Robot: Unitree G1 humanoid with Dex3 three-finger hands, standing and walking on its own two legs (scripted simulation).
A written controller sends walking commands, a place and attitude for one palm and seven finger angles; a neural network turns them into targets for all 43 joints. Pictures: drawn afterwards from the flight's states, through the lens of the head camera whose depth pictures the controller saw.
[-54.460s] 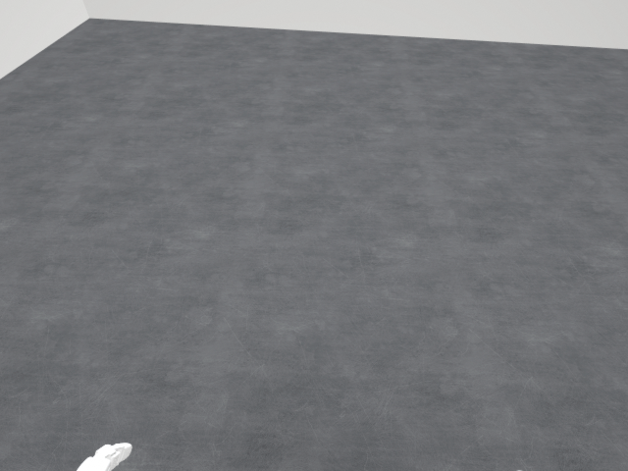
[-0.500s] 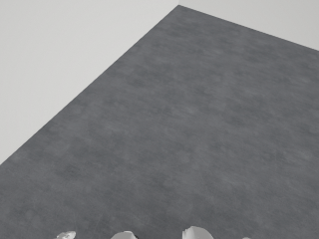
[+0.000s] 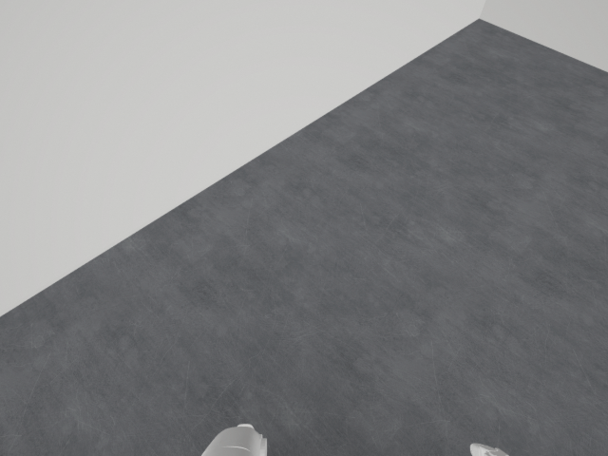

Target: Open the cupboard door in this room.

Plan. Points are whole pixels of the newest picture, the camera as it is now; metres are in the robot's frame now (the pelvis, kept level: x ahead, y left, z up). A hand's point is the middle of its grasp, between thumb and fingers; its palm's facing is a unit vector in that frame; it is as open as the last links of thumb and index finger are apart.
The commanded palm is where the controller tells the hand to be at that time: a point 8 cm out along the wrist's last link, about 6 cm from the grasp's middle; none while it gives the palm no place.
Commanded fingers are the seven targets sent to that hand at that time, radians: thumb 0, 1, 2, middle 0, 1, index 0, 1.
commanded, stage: turn to face it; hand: left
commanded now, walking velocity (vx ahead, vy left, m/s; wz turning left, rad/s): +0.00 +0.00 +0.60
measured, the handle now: out of the picture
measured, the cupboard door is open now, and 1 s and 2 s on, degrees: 48 48 48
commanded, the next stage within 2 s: none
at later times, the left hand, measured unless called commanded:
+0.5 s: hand out of the picture +0.07 +0.20 -0.15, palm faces +0.27 -0.91 -0.31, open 7.4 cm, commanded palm none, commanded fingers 0.00 0.90 0.90 -0.20 -0.30 -0.20 -0.30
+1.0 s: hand out of the picture -0.04 +0.20 -0.18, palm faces +0.59 -0.77 -0.24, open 7.4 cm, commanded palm none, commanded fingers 0.00 0.90 0.90 -0.20 -0.30 -0.20 -0.30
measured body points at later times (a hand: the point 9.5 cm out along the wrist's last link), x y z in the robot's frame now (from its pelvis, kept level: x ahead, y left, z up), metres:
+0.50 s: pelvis +0.02 -0.03 -0.01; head +0.08 -0.04 +0.44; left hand +0.06 +0.25 -0.13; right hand +0.16 -0.26 -0.17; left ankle -0.01 +0.11 -0.71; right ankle +0.05 -0.15 -0.74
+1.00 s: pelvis +0.03 -0.02 +0.00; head +0.06 +0.03 +0.44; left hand -0.07 +0.24 -0.16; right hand +0.27 -0.17 -0.13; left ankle -0.01 +0.08 -0.74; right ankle +0.10 -0.16 -0.67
